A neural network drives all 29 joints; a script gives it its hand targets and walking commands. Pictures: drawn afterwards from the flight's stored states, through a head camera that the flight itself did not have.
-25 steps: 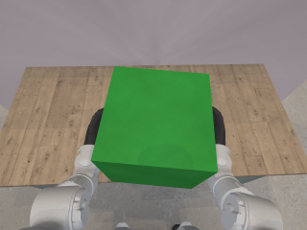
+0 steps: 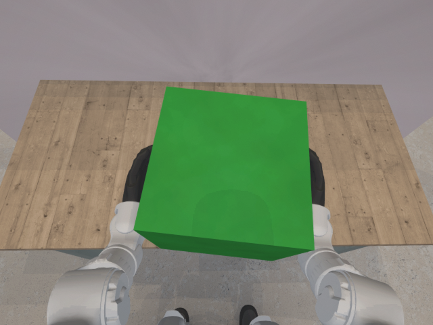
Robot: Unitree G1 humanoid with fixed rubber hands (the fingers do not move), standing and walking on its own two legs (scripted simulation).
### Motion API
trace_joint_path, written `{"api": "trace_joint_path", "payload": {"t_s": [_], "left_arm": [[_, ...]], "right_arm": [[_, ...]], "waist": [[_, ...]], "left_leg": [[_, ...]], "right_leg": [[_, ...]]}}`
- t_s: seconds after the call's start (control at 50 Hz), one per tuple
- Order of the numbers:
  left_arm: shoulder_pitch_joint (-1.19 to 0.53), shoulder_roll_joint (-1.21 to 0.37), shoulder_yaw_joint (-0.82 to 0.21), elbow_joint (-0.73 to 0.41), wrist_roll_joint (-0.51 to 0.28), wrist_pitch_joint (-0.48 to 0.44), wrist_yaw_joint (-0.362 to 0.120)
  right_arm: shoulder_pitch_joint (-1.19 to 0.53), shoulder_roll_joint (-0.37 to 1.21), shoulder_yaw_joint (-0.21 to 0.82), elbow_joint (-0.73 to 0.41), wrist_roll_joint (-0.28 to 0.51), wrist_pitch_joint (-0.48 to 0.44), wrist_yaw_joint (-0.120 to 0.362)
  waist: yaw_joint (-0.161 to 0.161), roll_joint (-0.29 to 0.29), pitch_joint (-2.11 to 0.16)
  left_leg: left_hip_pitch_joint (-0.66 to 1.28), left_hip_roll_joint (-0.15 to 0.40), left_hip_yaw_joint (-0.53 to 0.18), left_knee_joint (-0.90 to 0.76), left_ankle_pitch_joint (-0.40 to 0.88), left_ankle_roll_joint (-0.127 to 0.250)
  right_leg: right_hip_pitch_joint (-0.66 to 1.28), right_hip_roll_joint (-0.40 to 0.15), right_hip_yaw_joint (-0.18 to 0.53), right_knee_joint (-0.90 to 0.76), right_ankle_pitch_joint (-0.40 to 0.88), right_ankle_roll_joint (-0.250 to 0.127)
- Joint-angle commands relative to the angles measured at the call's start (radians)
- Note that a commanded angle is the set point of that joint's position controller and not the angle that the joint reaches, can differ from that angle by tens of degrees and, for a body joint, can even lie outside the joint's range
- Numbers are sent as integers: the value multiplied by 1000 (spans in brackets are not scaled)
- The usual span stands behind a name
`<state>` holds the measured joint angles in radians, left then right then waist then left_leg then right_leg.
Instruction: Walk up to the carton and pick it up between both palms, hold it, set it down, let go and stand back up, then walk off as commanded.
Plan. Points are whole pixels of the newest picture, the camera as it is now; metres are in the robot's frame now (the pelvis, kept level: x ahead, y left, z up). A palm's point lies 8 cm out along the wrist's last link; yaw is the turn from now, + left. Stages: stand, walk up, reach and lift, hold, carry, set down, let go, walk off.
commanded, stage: reach and lift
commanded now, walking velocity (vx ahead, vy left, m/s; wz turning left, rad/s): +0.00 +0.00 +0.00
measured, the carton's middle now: (225, 183) +0.38 -0.01 -0.05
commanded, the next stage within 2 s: none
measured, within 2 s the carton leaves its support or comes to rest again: leaves its support in 0.64 s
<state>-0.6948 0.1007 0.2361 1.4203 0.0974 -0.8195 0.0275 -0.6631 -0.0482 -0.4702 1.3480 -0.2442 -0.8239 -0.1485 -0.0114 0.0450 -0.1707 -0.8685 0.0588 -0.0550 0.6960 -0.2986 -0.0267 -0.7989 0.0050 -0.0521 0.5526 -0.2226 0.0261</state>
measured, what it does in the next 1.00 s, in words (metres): stands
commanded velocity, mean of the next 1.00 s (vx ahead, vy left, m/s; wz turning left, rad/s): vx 0.00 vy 0.00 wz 0.00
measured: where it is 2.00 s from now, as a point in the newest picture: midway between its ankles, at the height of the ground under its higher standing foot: outside the picture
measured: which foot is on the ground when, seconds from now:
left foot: down 0.00-1.00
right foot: down 0.00-1.00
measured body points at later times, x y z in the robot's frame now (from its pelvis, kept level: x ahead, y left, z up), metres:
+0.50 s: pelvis -0.01 +0.00 +0.00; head +0.12 +0.01 +0.43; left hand +0.36 +0.16 -0.05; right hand +0.37 -0.18 -0.04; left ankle -0.01 +0.12 -0.71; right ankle +0.00 -0.14 -0.71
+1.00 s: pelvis -0.01 +0.00 +0.02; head +0.00 +0.01 +0.47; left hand +0.37 +0.16 +0.05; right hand +0.37 -0.18 +0.09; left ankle -0.01 +0.12 -0.71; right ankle +0.00 -0.14 -0.71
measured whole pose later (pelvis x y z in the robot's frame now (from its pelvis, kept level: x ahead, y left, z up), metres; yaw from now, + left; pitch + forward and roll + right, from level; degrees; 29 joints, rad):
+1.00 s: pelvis -0.01 +0.00 +0.02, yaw +3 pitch +13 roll -2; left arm -0.51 0.14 -0.09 1.05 -0.17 -0.40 0.12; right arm -0.49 -0.07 -0.09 0.83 0.10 -0.23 -0.17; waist -0.08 0.02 -0.24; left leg -0.57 0.03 -0.07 0.60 -0.27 -0.02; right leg -0.51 -0.03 -0.07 0.51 -0.23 0.03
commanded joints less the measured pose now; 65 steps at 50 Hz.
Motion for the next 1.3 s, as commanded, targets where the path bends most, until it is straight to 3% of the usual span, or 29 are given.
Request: {"api": "trace_joint_path", "payload": {"t_s": [0.0, 0.16, 0.22, 0.26, 0.34, 0.46, 0.48, 0.58, 0.6, 0.64, 0.66, 0.7, 0.74, 0.8, 0.82, 0.92, 1.0, 1.06, 1.08, 1.1, 1.18, 1.2, 1.24, 1.28], "left_arm": [[-404, -597, -220, -89, 121, -48, -79], [-392, -596, -248, -103, 112, -49, -77], [-382, -586, -251, -82, 98, -44, -83], [-401, -591, -277, -117, 83, -42, -81], [-397, -617, -306, -125, 68, -24, -84], [-430, -660, -391, -178, 8, 1, -80], [-421, -658, -396, -172, 1, 3, -81], [-480, -726, -513, -287, -66, 25, -70], [-509, -724, -543, -340, -74, 30, -66], [-522, -759, -584, -397, -99, 48, -63], [-547, -771, -623, -453, -123, 54, -58], [-583, -792, -663, -552, -148, 74, -54], [-577, -821, -682, -598, -170, 102, -45], [-683, -802, -706, -722, -188, 143, -41], [-697, -802, -719, -755, -191, 167, -42], [-674, -781, -696, -832, -175, 289, -48], [-694, -724, -583, -809, -126, 396, -67], [-636, -701, -432, -672, -41, 470, -103], [-680, -695, -408, -708, -25, 482, -113], [-633, -701, -375, -656, -8, 496, -121], [-596, -744, -388, -771, -18, 513, -111], [-552, -747, -384, -749, -11, 526, -108], [-570, -733, -391, -816, -9, 535, -98], [-558, -738, -413, -842, -10, 557, -97]], "right_arm": [[-344, 579, 345, 40, -222, -58, 177], [-313, 555, 331, 91, -240, -66, 171], [-311, 573, 346, 91, -236, -56, 166], [-323, 570, 353, 92, -227, -51, 164], [-340, 584, 396, 61, -186, -42, 167], [-366, 611, 474, -14, -122, 7, 169], [-375, 630, 491, -47, -108, 15, 168], [-394, 689, 622, -169, -16, 92, 173], [-365, 702, 643, -165, 5, 112, 173], [-378, 715, 698, -247, 45, 151, 174], [-366, 746, 708, -267, 65, 175, 173], [-361, 755, 758, -357, 101, 222, 177], [-388, 783, 818, -487, 141, 276, 176], [-351, 817, 886, -560, 178, 375, 171], [-339, 816, 900, -590, 190, 405, 169], [-357, 795, 948, -749, 239, 548, 153], [-352, 737, 893, -686, 247, 659, 146], [-373, 708, 799, -582, 204, 701, 153], [-386, 700, 758, -562, 190, 696, 158], [-394, 689, 742, -551, 184, 694, 163], [-398, 681, 725, -593, 200, 645, 177], [-401, 679, 732, -615, 208, 642, 180], [-390, 676, 734, -623, 204, 637, 179], [-409, 681, 760, -681, 205, 643, 178]], "waist": [[-16, 4, -684], [-24, 15, -689], [-25, -24, -693], [-28, -18, -718], [-10, -19, -737], [-24, -5, -772], [-14, -8, -779], [-32, 0, -838], [-46, 30, -851], [-50, 32, -868], [-74, 48, -862], [-71, 57, -869], [-68, 27, -843], [-77, 47, -767], [-95, 41, -744], [-92, 46, -613], [-74, 13, -410], [-39, -30, -218], [-51, -29, -210], [-36, -32, -188], [-56, -21, -336], [-39, -26, -324], [-44, -43, -326], [-27, -79, -315]], "left_leg": [[440, -59, 77, -4, 663, -67], [449, -58, 86, -16, 646, -69], [364, -68, 96, -32, 566, -50], [390, -63, 88, -24, 586, -54], [385, -69, 95, -17, 586, -49], [404, -76, 83, 1, 597, -50], [384, -80, 85, 6, 567, -44], [435, -83, 63, 20, 591, -48], [454, -82, 56, 23, 602, -53], [488, -83, 43, 33, 625, -58], [505, -82, 34, 30, 625, -64], [536, -84, 21, 24, 632, -64], [518, -90, 8, 12, 601, -55], [500, -94, -2, -32, 492, -50], [525, -93, -11, -57, 479, -47], [595, -100, -25, -144, 424, -37], [628, -105, -18, -243, 318, -22], [634, -117, 14, -332, 206, 5], [650, -115, 18, -347, 224, 1], [665, -115, 23, -362, 229, 1], [808, -106, 32, -344, 472, -44], [801, -107, 36, -344, 474, -45], [811, -102, 32, -346, 499, -50], [797, -104, 35, -359, 468, -38]], "right_leg": [[325, 70, -60, -10, 527, -32], [317, 72, -62, -23, 523, -36], [374, 66, -52, -2, 556, -28], [366, 69, -54, 6, 558, -26], [357, 77, -49, 7, 556, -29], [357, 80, -44, 25, 552, -23], [365, 78, -41, 25, 548, -21], [360, 90, -34, 39, 514, -12], [355, 89, -37, 39, 511, -12], [360, 94, -36, 37, 499, -9], [346, 96, -40, 38, 485, -5], [346, 97, -42, 24, 449, -6], [395, 95, -27, 23, 446, -1], [448, 76, -11, 10, 393, -1], [446, 71, -6, -11, 367, 1], [516, 47, 20, -76, 306, -1], [584, 16, 52, -146, 213, -8], [632, -5, 61, -215, 96, -15], [661, -5, 52, -225, 106, -20], [686, -2, 49, -236, 111, -25], [767, 30, 22, -250, 316, -27], [781, 35, 18, -256, 321, -25], [796, 37, 14, -266, 354, -23], [822, 38, 10, -272, 345, -10]]}}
